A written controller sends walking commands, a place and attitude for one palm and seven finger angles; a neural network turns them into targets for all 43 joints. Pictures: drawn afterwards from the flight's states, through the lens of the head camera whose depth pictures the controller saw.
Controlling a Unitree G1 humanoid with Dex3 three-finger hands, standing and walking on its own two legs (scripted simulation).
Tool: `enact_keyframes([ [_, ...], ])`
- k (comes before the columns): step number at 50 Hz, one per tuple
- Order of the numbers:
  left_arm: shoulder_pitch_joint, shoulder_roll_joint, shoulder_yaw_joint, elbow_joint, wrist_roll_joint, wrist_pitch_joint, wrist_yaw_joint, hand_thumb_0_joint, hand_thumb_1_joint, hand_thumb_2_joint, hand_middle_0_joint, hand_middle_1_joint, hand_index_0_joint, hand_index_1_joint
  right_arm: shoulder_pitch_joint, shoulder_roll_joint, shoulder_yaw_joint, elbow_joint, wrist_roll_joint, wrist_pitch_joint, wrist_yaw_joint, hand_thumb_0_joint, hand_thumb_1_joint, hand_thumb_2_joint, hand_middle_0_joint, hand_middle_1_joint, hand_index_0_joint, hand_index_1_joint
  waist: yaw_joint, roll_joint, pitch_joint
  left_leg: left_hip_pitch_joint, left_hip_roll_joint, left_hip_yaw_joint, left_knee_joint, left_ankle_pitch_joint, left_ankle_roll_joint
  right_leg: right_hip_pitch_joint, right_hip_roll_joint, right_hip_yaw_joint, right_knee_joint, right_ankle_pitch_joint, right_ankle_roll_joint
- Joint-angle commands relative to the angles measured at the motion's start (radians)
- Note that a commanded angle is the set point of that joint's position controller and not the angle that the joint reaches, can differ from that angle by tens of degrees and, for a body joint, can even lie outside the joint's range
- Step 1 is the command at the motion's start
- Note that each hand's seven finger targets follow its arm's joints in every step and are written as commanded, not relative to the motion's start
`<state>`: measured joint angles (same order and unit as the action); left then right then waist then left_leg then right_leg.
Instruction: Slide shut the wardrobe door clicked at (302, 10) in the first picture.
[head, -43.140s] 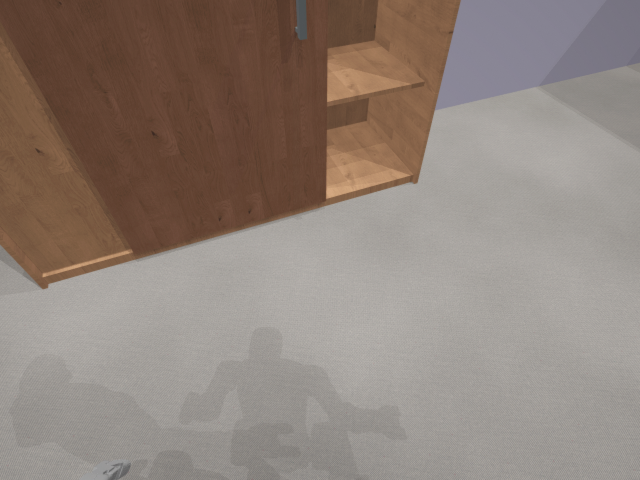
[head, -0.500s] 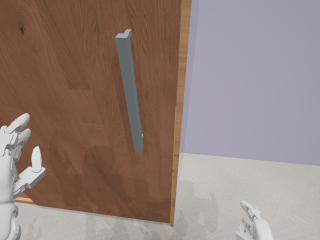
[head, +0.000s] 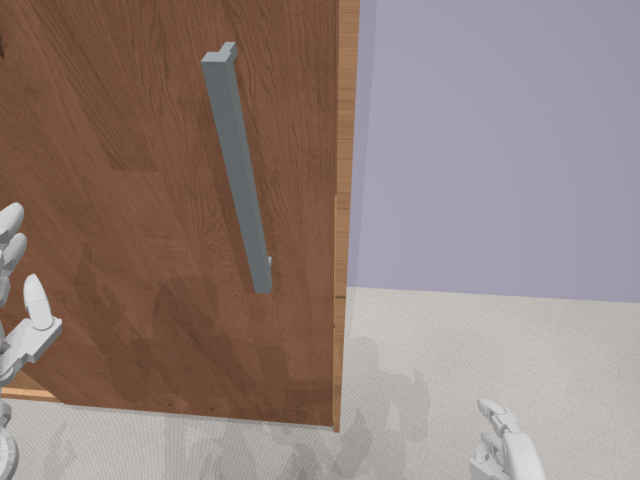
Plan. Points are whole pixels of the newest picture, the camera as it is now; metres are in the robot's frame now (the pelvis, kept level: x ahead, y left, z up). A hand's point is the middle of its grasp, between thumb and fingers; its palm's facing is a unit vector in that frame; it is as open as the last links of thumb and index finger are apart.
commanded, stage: step back with the hand held close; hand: left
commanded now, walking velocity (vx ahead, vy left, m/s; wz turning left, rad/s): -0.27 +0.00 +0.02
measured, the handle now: (249, 191) +0.40 +0.14 +0.18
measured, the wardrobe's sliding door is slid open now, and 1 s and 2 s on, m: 0.00 0.00 0.00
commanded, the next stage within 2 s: stop stepping back and stand still in 1.30 s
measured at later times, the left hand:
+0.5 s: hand (24, 384) +0.15 +0.27 +0.16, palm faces +0.45 -0.77 -0.46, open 7.4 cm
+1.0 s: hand out of the picture +0.10 +0.28 +0.17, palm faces +0.49 -0.73 -0.48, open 7.4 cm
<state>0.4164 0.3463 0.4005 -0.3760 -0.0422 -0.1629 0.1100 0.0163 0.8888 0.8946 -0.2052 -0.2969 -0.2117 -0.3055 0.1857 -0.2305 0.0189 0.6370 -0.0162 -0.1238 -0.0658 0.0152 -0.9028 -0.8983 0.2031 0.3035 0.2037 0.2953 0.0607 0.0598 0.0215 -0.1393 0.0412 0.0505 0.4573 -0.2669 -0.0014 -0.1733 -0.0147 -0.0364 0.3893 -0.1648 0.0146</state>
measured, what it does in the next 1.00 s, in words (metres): steps on the spot: right foot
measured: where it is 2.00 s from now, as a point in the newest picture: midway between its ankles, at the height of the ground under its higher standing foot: outside the picture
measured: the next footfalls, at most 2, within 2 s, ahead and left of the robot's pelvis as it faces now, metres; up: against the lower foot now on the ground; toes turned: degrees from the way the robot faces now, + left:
right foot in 1.00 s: -0.09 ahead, -0.11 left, +0.00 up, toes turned +4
left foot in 1.20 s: -0.08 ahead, +0.12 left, +0.00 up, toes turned -1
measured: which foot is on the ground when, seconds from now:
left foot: down 0.00-1.00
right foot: down 0.00-0.86, up 0.88-0.98, down 1.00-1.00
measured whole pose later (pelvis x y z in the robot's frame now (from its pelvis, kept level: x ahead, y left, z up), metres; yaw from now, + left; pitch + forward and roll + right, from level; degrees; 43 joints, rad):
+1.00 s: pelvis -0.10 +0.01 -0.02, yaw +2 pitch +1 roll -3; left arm 0.49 0.43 0.50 -0.52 0.00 -0.30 0.14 0.01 0.89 0.89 -0.21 -0.30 -0.22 -0.31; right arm 0.25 -0.18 -0.01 0.62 -0.03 -0.15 -0.07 0.01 -0.90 -0.90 0.20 0.30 0.20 0.30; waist 0.00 0.00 0.00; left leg -0.49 0.03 -0.01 0.65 -0.19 0.02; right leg -0.35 0.08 0.02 0.75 -0.32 0.01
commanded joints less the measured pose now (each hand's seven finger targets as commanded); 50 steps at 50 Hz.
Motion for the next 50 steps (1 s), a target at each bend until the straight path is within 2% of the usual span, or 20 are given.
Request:
enact_keyframes([
  [1,0.020,0.184,0.085,-0.217,0.002,-0.080,0.019,0.000,0.900,0.900,-0.200,-0.300,-0.200,-0.300,-0.091,-0.112,-0.060,-0.185,0.000,-0.021,-0.007,0.000,-0.900,-0.900,0.200,0.300,0.200,0.300,-0.025,-0.028,-0.152,-0.016,0.021,-0.023,-0.069,0.245,0.029,0.028,-0.059,0.079,-0.019,0.246,-0.013],
  [7,0.084,0.235,0.148,-0.291,0.002,-0.089,0.035,0.000,0.900,0.900,-0.200,-0.300,-0.200,-0.300,-0.094,-0.104,-0.073,-0.224,0.007,0.008,-0.017,0.000,-0.900,-0.900,0.200,0.300,0.200,0.300,-0.025,-0.040,-0.195,-0.093,0.049,-0.044,-0.069,0.307,0.033,0.055,-0.043,0.063,0.080,0.311,0.000],
  [8,0.091,0.249,0.163,-0.293,0.002,-0.090,0.039,0.000,0.900,0.900,-0.200,-0.300,-0.200,-0.300,-0.103,-0.107,-0.073,-0.224,0.004,0.011,-0.020,0.000,-0.900,-0.900,0.200,0.300,0.200,0.300,-0.023,0.003,-0.191,-0.119,0.052,-0.056,-0.082,0.283,0.036,0.063,-0.040,0.061,0.095,0.292,0.002],
  [13,0.077,0.246,0.164,-0.317,0.005,-0.101,0.046,0.000,0.900,0.900,-0.200,-0.300,-0.200,-0.300,-0.091,-0.109,-0.075,-0.227,0.006,0.005,-0.025,0.000,-0.900,-0.900,0.200,0.300,0.200,0.300,-0.030,-0.003,-0.144,-0.250,0.056,-0.070,-0.087,0.099,0.049,0.060,-0.040,0.092,0.115,0.210,-0.002],
  [19,0.050,0.223,0.145,-0.314,0.017,-0.125,0.054,0.000,0.900,0.900,-0.200,-0.300,-0.200,-0.300,-0.063,-0.112,-0.075,-0.217,0.010,-0.020,-0.024,0.000,-0.900,-0.900,0.200,0.300,0.200,0.300,-0.045,-0.032,-0.091,-0.333,0.042,-0.079,-0.074,-0.176,0.059,-0.021,-0.056,0.137,0.062,-0.024,-0.014],
  [22,0.023,0.219,0.142,-0.320,0.027,-0.141,0.058,0.000,0.900,0.900,-0.200,-0.300,-0.200,-0.300,-0.053,-0.119,-0.074,-0.215,0.009,-0.036,-0.022,0.000,-0.900,-0.900,0.200,0.300,0.200,0.300,-0.049,-0.008,-0.073,-0.386,0.055,-0.105,-0.094,-0.278,0.069,-0.038,-0.042,0.128,0.076,-0.130,-0.011],
  [25,0.008,0.216,0.149,-0.321,0.034,-0.152,0.061,0.000,0.900,0.900,-0.200,-0.300,-0.200,-0.300,-0.049,-0.121,-0.075,-0.217,0.011,-0.047,-0.026,0.000,-0.900,-0.900,0.200,0.300,0.200,0.300,-0.046,0.022,-0.078,-0.468,0.088,-0.137,-0.135,-0.337,0.087,0.021,-0.014,0.102,0.167,-0.108,-0.002],
  [28,0.008,0.231,0.172,-0.329,0.042,-0.165,0.059,0.000,0.900,0.900,-0.200,-0.300,-0.200,-0.300,-0.048,-0.124,-0.081,-0.218,0.010,-0.060,-0.024,0.000,-0.900,-0.900,0.200,0.300,0.200,0.300,-0.044,0.046,-0.093,-0.521,0.092,-0.150,-0.124,-0.369,0.099,0.061,0.001,0.124,0.216,-0.059,-0.003],
  [29,0.012,0.224,0.170,-0.321,0.041,-0.166,0.058,0.000,0.900,0.900,-0.200,-0.300,-0.200,-0.300,-0.041,-0.120,-0.079,-0.217,0.009,-0.061,-0.024,0.000,-0.900,-0.900,0.200,0.300,0.200,0.300,-0.045,0.019,-0.078,-0.533,0.085,-0.152,-0.112,-0.370,0.098,0.051,-0.001,0.133,0.221,-0.055,-0.007],
  [33,-0.034,0.232,0.163,-0.343,0.039,-0.174,0.053,0.000,0.900,0.900,-0.200,-0.300,-0.200,-0.300,-0.030,-0.118,-0.082,-0.202,0.002,-0.067,-0.019,0.000,-0.900,-0.900,0.200,0.300,0.200,0.300,-0.054,-0.070,-0.052,-0.432,0.021,-0.101,0.025,-0.348,0.069,-0.125,-0.057,0.232,0.075,-0.198,-0.037],
  [37,-0.034,0.243,0.156,-0.350,0.024,-0.181,0.064,0.000,0.900,0.900,-0.200,-0.300,-0.200,-0.300,-0.012,-0.096,-0.072,-0.164,0.000,-0.059,-0.008,0.000,-0.900,-0.900,0.200,0.300,0.200,0.300,-0.067,-0.146,-0.089,-0.205,-0.032,-0.065,0.174,-0.186,0.026,-0.338,-0.135,0.242,-0.042,-0.267,-0.071],
  [39,0.003,0.253,0.174,-0.362,0.019,-0.186,0.070,0.000,0.900,0.900,-0.200,-0.300,-0.200,-0.300,-0.013,-0.101,-0.074,-0.165,0.002,-0.052,-0.010,0.000,-0.900,-0.900,0.200,0.300,0.200,0.300,-0.069,-0.102,-0.118,-0.196,-0.008,-0.101,0.108,-0.162,0.033,-0.316,-0.106,0.191,0.015,-0.222,-0.056],
  [40,0.015,0.253,0.180,-0.376,0.019,-0.190,0.070,0.000,0.900,0.900,-0.200,-0.300,-0.200,-0.300,-0.021,-0.108,-0.077,-0.176,0.003,-0.052,-0.011,0.000,-0.900,-0.900,0.200,0.300,0.200,0.300,-0.068,-0.041,-0.127,-0.249,0.022,-0.132,0.039,-0.185,0.047,-0.263,-0.070,0.168,0.075,-0.197,-0.040],
  [41,0.032,0.250,0.193,-0.376,0.023,-0.193,0.070,0.000,0.900,0.900,-0.200,-0.300,-0.200,-0.300,-0.032,-0.117,-0.080,-0.186,0.003,-0.055,-0.015,0.000,-0.900,-0.900,0.200,0.300,0.200,0.300,-0.063,0.032,-0.128,-0.371,0.078,-0.185,-0.065,-0.253,0.071,-0.152,-0.019,0.133,0.181,-0.169,-0.019],
  [43,0.045,0.226,0.206,-0.344,0.040,-0.197,0.063,0.000,0.900,0.900,-0.200,-0.300,-0.200,-0.300,-0.059,-0.133,-0.088,-0.199,0.005,-0.066,-0.019,0.000,-0.900,-0.900,0.200,0.300,0.200,0.300,-0.049,0.207,-0.131,-0.667,0.249,-0.355,-0.288,-0.476,0.151,0.114,0.094,0.053,0.530,-0.080,0.018],
  [44,0.030,0.232,0.213,-0.345,0.041,-0.192,0.061,0.000,0.900,0.900,-0.200,-0.300,-0.200,-0.300,-0.054,-0.122,-0.094,-0.195,-0.003,-0.067,-0.020,0.000,-0.900,-0.900,0.200,0.300,0.200,0.300,-0.049,0.187,-0.115,-0.650,0.277,-0.364,-0.270,-0.366,0.172,0.084,0.098,0.060,0.596,-0.092,0.015],
  [45,0.014,0.237,0.211,-0.356,0.039,-0.194,0.057,0.000,0.900,0.900,-0.200,-0.300,-0.200,-0.300,-0.052,-0.118,-0.099,-0.185,-0.007,-0.072,-0.018,0.000,-0.900,-0.900,0.200,0.300,0.200,0.300,-0.050,0.115,-0.107,-0.595,0.272,-0.337,-0.218,-0.238,0.176,0.037,0.098,0.072,0.598,-0.139,0.009],
  [47,0.058,0.219,0.200,-0.333,0.031,-0.202,0.049,0.000,0.900,0.900,-0.200,-0.300,-0.200,-0.300,-0.044,-0.117,-0.099,-0.172,-0.009,-0.083,-0.008,0.000,-0.900,-0.900,0.200,0.300,0.200,0.300,-0.041,0.092,-0.091,-0.514,0.241,-0.277,-0.134,-0.127,0.159,0.002,0.079,0.074,0.446,-0.199,-0.002],
  [49,0.060,0.197,0.154,-0.340,0.023,-0.210,0.039,0.000,0.900,0.900,-0.200,-0.300,-0.200,-0.300,-0.049,-0.107,-0.086,-0.158,-0.014,-0.091,-0.002,0.000,-0.900,-0.900,0.200,0.300,0.200,0.300,-0.046,0.081,-0.074,-0.411,0.193,-0.251,-0.051,-0.025,0.120,-0.039,0.051,0.092,0.214,-0.103,-0.020],
  [50,0.047,0.206,0.150,-0.341,0.021,-0.215,0.034,0.000,0.900,0.900,-0.200,-0.300,-0.200,-0.300,-0.050,-0.104,-0.081,-0.145,-0.018,-0.092,0.000,0.000,-0.900,-0.900,0.200,0.300,0.200,0.300,-0.049,0.042,-0.081,-0.317,0.144,-0.208,0.017,0.042,0.085,-0.096,0.016,0.142,0.084,0.024,-0.034],
])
